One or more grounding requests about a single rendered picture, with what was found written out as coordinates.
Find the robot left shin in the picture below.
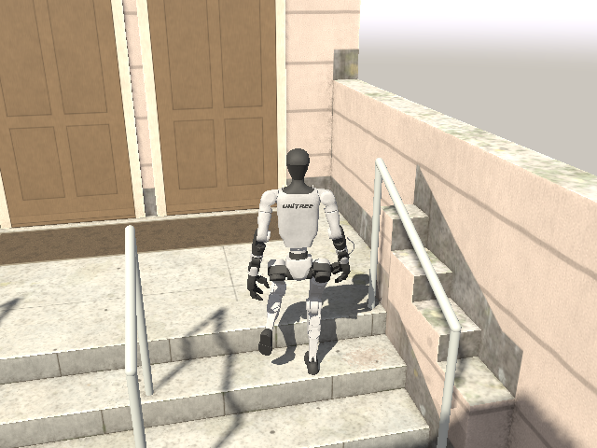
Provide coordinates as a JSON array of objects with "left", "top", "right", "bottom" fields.
[{"left": 266, "top": 282, "right": 283, "bottom": 331}]

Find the right robot upper arm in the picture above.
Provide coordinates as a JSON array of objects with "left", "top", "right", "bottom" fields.
[{"left": 317, "top": 189, "right": 342, "bottom": 240}]

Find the left robot upper arm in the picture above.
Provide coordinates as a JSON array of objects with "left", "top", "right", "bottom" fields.
[{"left": 257, "top": 189, "right": 279, "bottom": 243}]

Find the robot left hand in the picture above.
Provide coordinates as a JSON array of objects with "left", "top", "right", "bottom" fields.
[{"left": 247, "top": 274, "right": 270, "bottom": 301}]

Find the robot right hand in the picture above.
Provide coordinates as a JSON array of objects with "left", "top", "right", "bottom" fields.
[{"left": 330, "top": 260, "right": 350, "bottom": 283}]

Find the robot right forearm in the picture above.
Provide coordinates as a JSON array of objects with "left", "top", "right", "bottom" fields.
[{"left": 332, "top": 225, "right": 349, "bottom": 264}]

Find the robot left thigh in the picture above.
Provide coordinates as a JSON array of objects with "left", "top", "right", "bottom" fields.
[{"left": 268, "top": 259, "right": 287, "bottom": 297}]

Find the robot left forearm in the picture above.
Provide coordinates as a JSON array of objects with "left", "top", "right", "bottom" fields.
[{"left": 247, "top": 229, "right": 266, "bottom": 276}]

